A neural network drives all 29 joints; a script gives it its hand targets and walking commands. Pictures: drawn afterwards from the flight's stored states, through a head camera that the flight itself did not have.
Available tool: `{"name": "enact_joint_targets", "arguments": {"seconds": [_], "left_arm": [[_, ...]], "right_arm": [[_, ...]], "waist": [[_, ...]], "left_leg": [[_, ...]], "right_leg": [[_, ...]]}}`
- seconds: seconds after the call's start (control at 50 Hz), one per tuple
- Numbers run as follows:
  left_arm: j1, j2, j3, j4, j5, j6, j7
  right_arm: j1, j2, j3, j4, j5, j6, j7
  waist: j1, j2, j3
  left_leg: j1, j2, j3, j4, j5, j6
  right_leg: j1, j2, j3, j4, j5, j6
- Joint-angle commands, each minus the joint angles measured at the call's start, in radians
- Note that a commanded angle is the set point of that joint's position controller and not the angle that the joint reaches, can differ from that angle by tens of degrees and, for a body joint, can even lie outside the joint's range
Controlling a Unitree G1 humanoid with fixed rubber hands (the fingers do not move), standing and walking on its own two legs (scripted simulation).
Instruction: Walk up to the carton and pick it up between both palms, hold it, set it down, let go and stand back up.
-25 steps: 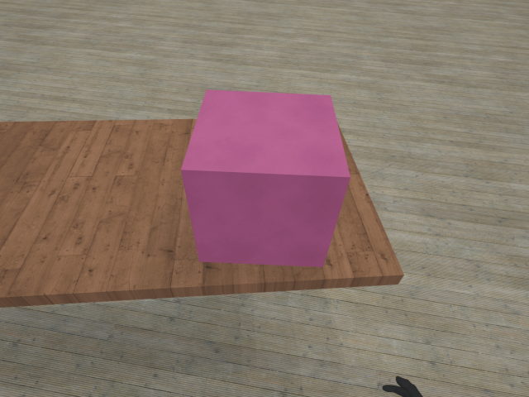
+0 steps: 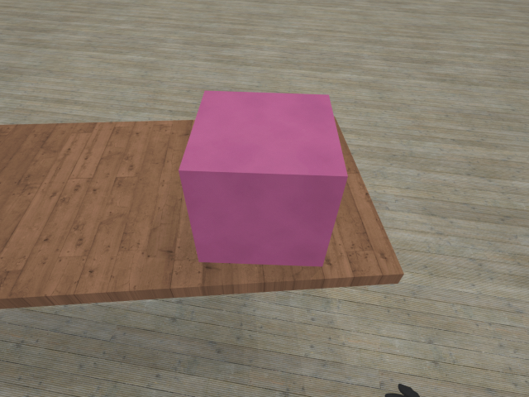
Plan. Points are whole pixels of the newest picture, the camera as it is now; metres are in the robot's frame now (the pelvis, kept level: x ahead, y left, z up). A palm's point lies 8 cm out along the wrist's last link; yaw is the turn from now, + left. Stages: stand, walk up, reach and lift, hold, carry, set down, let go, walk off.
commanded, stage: stand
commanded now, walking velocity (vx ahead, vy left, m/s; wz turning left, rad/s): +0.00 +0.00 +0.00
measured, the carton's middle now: (263, 178) +0.53 -0.01 +0.02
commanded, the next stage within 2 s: none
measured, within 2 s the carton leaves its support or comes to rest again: neither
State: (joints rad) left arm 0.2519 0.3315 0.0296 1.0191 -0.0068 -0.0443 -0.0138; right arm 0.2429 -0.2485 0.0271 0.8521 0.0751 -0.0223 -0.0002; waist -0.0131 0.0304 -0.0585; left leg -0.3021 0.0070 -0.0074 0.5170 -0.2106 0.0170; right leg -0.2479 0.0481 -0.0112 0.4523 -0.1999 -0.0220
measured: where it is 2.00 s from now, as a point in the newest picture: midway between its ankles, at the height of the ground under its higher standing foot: outside the picture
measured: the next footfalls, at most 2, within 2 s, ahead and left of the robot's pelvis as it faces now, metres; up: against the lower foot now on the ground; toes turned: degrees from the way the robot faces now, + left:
none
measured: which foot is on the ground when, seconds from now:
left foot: down 0.00-1.00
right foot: down 0.00-1.00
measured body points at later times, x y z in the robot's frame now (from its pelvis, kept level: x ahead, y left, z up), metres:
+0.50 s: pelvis +0.00 -0.01 +0.00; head -0.02 -0.02 +0.45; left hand +0.05 +0.29 -0.12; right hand +0.09 -0.26 -0.13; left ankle +0.04 +0.11 -0.74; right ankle +0.03 -0.11 -0.74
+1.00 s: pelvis +0.00 -0.01 +0.00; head -0.02 -0.02 +0.45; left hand +0.06 +0.29 -0.12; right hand +0.09 -0.26 -0.13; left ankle +0.04 +0.11 -0.74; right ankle +0.03 -0.11 -0.74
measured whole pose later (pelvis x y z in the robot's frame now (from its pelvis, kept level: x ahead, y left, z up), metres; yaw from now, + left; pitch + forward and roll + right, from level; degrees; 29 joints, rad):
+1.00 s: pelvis +0.00 -0.01 +0.00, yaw +0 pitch +0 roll -1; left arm 0.25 0.32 0.03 1.05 -0.01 -0.04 -0.01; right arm 0.24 -0.26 0.02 0.88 0.07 -0.02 0.00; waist -0.01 0.04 -0.06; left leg -0.29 0.01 -0.01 0.48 -0.20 0.01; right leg -0.25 0.05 -0.01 0.45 -0.20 -0.03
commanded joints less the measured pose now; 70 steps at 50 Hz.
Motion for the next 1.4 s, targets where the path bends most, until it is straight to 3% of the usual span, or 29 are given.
{"name": "enact_joint_targets", "arguments": {"seconds": [0.0, 0.08, 0.12, 0.2, 0.24, 0.32, 0.36, 0.4, 0.42, 0.48, 0.52, 0.54, 0.6, 0.64, 0.72, 0.76, 0.78, 0.82, 0.88, 0.94, 1.02, 1.04, 1.1, 1.16, 1.18, 1.2, 1.28, 1.32, 1.38], "left_arm": [[-0.028, 0.209, 0.051, -0.059, 0.031, -0.025, 0.008], [-0.047, 0.200, 0.043, -0.049, 0.026, -0.029, 0.007], [-0.049, 0.222, 0.050, -0.046, 0.029, -0.029, 0.006], [-0.041, 0.214, 0.051, -0.047, 0.029, -0.025, 0.006], [-0.042, 0.216, 0.057, -0.046, 0.034, -0.024, 0.006], [-0.058, 0.194, 0.047, -0.050, 0.029, -0.025, 0.004], [-0.059, 0.228, 0.055, -0.036, 0.035, -0.022, 0.008], [-0.048, 0.217, 0.052, -0.037, 0.032, -0.023, 0.008], [-0.065, 0.220, 0.053, -0.034, 0.030, -0.024, 0.009], [-0.065, 0.214, 0.051, -0.037, 0.033, -0.026, 0.007], [-0.046, 0.214, 0.049, -0.032, 0.031, -0.026, 0.008], [-0.050, 0.212, 0.054, -0.037, 0.028, -0.023, 0.008], [-0.063, 0.218, 0.054, -0.037, 0.029, -0.028, 0.008], [-0.059, 0.208, 0.051, -0.034, 0.026, -0.028, 0.008], [-0.044, 0.215, 0.056, -0.030, 0.026, -0.026, 0.011], [-0.051, 0.211, 0.052, -0.033, 0.027, -0.025, 0.007], [-0.073, 0.219, 0.054, -0.030, 0.024, -0.021, 0.017], [-0.056, 0.217, 0.053, -0.027, 0.031, -0.023, 0.013], [-0.072, 0.218, 0.053, -0.036, 0.028, -0.022, 0.013], [-0.058, 0.210, 0.053, -0.027, 0.029, -0.023, 0.010], [-0.065, 0.225, 0.056, -0.024, 0.026, -0.019, 0.014], [-0.067, 0.224, 0.059, -0.032, 0.024, -0.021, 0.017], [-0.068, 0.212, 0.050, -0.027, 0.028, -0.028, 0.008], [-0.078, 0.215, 0.054, -0.039, 0.023, -0.021, 0.011], [-0.060, 0.213, 0.057, -0.029, 0.025, -0.026, 0.009], [-0.071, 0.223, 0.056, -0.024, 0.030, -0.024, 0.013], [-0.065, 0.206, 0.056, -0.028, 0.023, -0.017, 0.011], [-0.062, 0.226, 0.055, -0.026, 0.028, -0.023, 0.011], [-0.079, 0.226, 0.056, -0.033, 0.025, -0.018, 0.014]], "right_arm": [[-0.059, -0.294, -0.080, 0.009, -0.115, -0.037, -0.016], [-0.059, -0.265, -0.075, 0.024, -0.107, -0.040, -0.017], [-0.057, -0.283, -0.071, 0.025, -0.111, -0.037, -0.013], [-0.052, -0.283, -0.077, 0.026, -0.112, -0.037, -0.017], [-0.068, -0.293, -0.081, 0.027, -0.112, -0.036, -0.015], [-0.072, -0.294, -0.080, 0.029, -0.117, -0.034, -0.014], [-0.071, -0.294, -0.082, 0.023, -0.113, -0.031, -0.009], [-0.068, -0.278, -0.079, 0.026, -0.114, -0.033, -0.013], [-0.047, -0.278, -0.078, 0.027, -0.113, -0.034, -0.010], [-0.063, -0.292, -0.079, 0.038, -0.112, -0.033, -0.011], [-0.052, -0.275, -0.075, 0.039, -0.117, -0.035, -0.011], [-0.067, -0.285, -0.078, 0.034, -0.117, -0.037, -0.013], [-0.064, -0.280, -0.071, 0.039, -0.114, -0.033, -0.017], [-0.066, -0.281, -0.076, 0.040, -0.115, -0.036, -0.014], [-0.046, -0.281, -0.078, 0.038, -0.107, -0.035, -0.014], [-0.047, -0.288, -0.074, 0.047, -0.110, -0.035, -0.016], [-0.079, -0.293, -0.083, 0.032, -0.118, -0.036, -0.015], [-0.040, -0.287, -0.076, 0.048, -0.110, -0.034, -0.013], [-0.068, -0.280, -0.075, 0.037, -0.114, -0.034, -0.014], [-0.057, -0.281, -0.075, 0.055, -0.110, -0.036, -0.016], [-0.056, -0.274, -0.073, 0.059, -0.110, -0.032, -0.017], [-0.072, -0.276, -0.073, 0.050, -0.114, -0.031, -0.017], [-0.059, -0.277, -0.071, 0.057, -0.111, -0.033, -0.015], [-0.083, -0.303, -0.082, 0.042, -0.108, -0.031, -0.011], [-0.060, -0.281, -0.074, 0.058, -0.109, -0.033, -0.012], [-0.063, -0.275, -0.074, 0.054, -0.109, -0.035, -0.011], [-0.089, -0.292, -0.075, 0.062, -0.110, -0.033, -0.013], [-0.058, -0.278, -0.072, 0.068, -0.103, -0.036, -0.014], [-0.073, -0.291, -0.075, 0.045, -0.108, -0.032, -0.013]], "waist": [[0.021, 0.054, 0.048], [0.011, 0.006, 0.032], [0.014, 0.054, 0.056], [0.014, 0.001, 0.054], [0.015, 0.041, 0.060], [0.011, 0.034, 0.070], [-0.007, 0.018, 0.104], [0.007, 0.007, 0.081], [-0.004, 0.004, 0.070], [0.011, 0.030, 0.070], [0.004, -0.010, 0.057], [0.019, -0.005, 0.047], [0.005, 0.060, 0.082], [-0.008, 0.000, 0.044], [0.008, 0.008, 0.056], [0.009, -0.018, 0.048], [0.013, 0.033, 0.063], [0.000, 0.010, 0.053], [0.003, 0.028, 0.094], [0.001, -0.016, 0.061], [-0.006, 0.029, 0.047], [0.009, 0.029, 0.045], [-0.003, -0.011, 0.070], [0.003, 0.031, 0.089], [0.012, 0.004, 0.073], [-0.003, -0.014, 0.058], [0.013, 0.035, 0.065], [0.009, -0.034, 0.079], [0.001, 0.026, 0.078]], "left_leg": [[0.035, 0.108, -0.158, -0.183, -0.129, 0.035], [0.083, 0.102, -0.141, -0.167, -0.053, 0.037], [0.062, 0.094, -0.136, -0.173, -0.074, 0.040], [0.059, 0.105, -0.139, -0.175, -0.100, 0.038], [0.061, 0.102, -0.136, -0.180, -0.108, 0.036], [0.049, 0.103, -0.142, -0.184, -0.161, 0.037], [0.047, 0.096, -0.136, -0.182, -0.131, 0.026], [0.057, 0.099, -0.140, -0.169, -0.094, 0.034], [0.060, 0.094, -0.129, -0.173, -0.095, 0.032], [0.085, 0.099, -0.119, -0.174, -0.078, 0.029], [0.078, 0.103, -0.135, -0.175, -0.054, 0.032], [0.078, 0.099, -0.124, -0.167, -0.077, 0.030], [0.084, 0.095, -0.121, -0.174, -0.059, 0.030], [0.096, 0.107, -0.132, -0.176, -0.061, 0.029], [0.081, 0.097, -0.121, -0.173, -0.045, 0.030], [0.097, 0.102, -0.122, -0.176, -0.062, 0.032], [0.074, 0.103, -0.132, -0.178, -0.074, 0.035], [0.097, 0.098, -0.124, -0.171, -0.060, 0.034], [0.062, 0.107, -0.127, -0.184, -0.055, 0.032], [0.088, 0.100, -0.126, -0.169, -0.041, 0.037], [0.105, 0.102, -0.120, -0.172, -0.038, 0.036], [0.082, 0.102, -0.118, -0.172, -0.035, 0.035], [0.082, 0.094, -0.110, -0.170, -0.054, 0.035], [0.080, 0.099, -0.119, -0.166, -0.055, 0.030], [0.070, 0.103, -0.120, -0.178, -0.048, 0.038], [0.091, 0.105, -0.120, -0.176, -0.052, 0.033], [0.087, 0.105, -0.128, -0.186, -0.077, 0.029], [0.071, 0.097, -0.123, -0.168, -0.040, 0.036], [0.082, 0.099, -0.118, -0.172, -0.033, 0.028]], "right_leg": [[0.042, -0.129, 0.170, -0.117, -0.042, -0.031], [0.038, -0.137, 0.181, -0.135, -0.023, -0.027], [0.038, -0.142, 0.196, -0.143, -0.045, -0.028], [0.029, -0.139, 0.189, -0.144, -0.055, -0.031], [0.016, -0.138, 0.183, -0.154, -0.071, -0.032], [-0.004, -0.133, 0.189, -0.158, -0.102, -0.035], [-0.024, -0.135, 0.192, -0.167, -0.120, -0.028], [0.010, -0.142, 0.197, -0.172, -0.080, -0.028], [0.006, -0.148, 0.190, -0.166, -0.104, -0.030], [0.002, -0.149, 0.192, -0.161, -0.036, -0.033], [0.033, -0.142, 0.180, -0.147, -0.045, -0.027], [0.033, -0.142, 0.183, -0.161, -0.048, -0.024], [0.005, -0.143, 0.192, -0.162, -0.030, -0.031], [0.018, -0.139, 0.189, -0.161, -0.046, -0.030], [0.039, -0.150, 0.196, -0.157, -0.014, -0.023], [0.024, -0.147, 0.193, -0.157, -0.041, -0.024], [0.016, -0.149, 0.203, -0.158, -0.024, -0.038], [0.025, -0.151, 0.197, -0.166, -0.039, -0.029], [0.006, -0.144, 0.191, -0.155, -0.032, -0.031], [0.022, -0.145, 0.191, -0.169, -0.043, -0.032], [0.032, -0.146, 0.192, -0.165, -0.036, -0.024], [0.056, -0.144, 0.183, -0.163, -0.013, -0.021], [0.016, -0.150, 0.195, -0.171, -0.074, -0.026], [0.003, -0.147, 0.178, -0.168, -0.020, -0.025], [0.029, -0.148, 0.188, -0.159, -0.023, -0.027], [0.029, -0.150, 0.191, -0.166, -0.033, -0.031], [0.021, -0.139, 0.176, -0.157, -0.038, -0.025], [0.034, -0.150, 0.201, -0.173, -0.036, -0.035], [0.029, -0.149, 0.190, -0.177, -0.020, -0.030]]}}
